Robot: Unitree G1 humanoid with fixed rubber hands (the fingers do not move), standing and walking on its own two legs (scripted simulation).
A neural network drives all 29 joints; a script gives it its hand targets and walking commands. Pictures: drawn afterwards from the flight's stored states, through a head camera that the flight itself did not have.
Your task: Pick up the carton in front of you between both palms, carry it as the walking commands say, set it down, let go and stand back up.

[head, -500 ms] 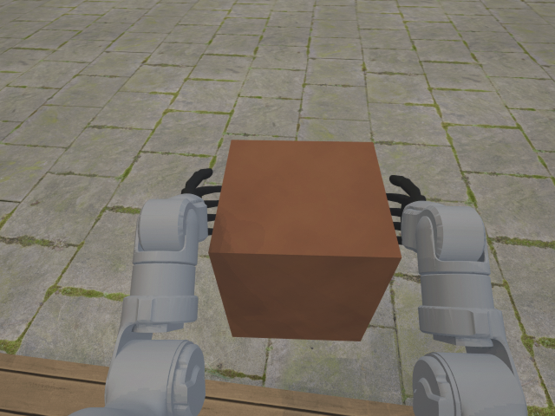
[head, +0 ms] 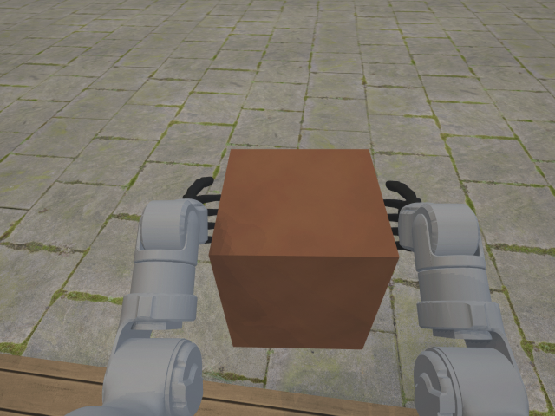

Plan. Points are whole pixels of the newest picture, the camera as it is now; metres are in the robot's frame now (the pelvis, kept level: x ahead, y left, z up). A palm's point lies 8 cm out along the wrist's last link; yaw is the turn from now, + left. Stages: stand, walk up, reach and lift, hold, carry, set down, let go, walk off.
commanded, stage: carry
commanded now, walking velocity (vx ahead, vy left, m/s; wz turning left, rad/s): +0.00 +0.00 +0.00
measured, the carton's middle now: (298, 251) +0.36 +0.00 +0.05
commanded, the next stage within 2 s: none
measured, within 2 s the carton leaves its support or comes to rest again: neither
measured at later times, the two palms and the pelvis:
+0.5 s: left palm (197, 226) +0.34 +0.15 +0.13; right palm (418, 231) +0.33 -0.16 +0.13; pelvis -0.01 -0.01 +0.00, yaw +0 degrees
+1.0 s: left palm (201, 228) +0.33 +0.14 +0.13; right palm (424, 234) +0.33 -0.16 +0.13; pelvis -0.02 -0.01 +0.00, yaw +0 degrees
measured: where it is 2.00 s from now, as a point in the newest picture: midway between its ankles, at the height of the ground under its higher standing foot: outside the picture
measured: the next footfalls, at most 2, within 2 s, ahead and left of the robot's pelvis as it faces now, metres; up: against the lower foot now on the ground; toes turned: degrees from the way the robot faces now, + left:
none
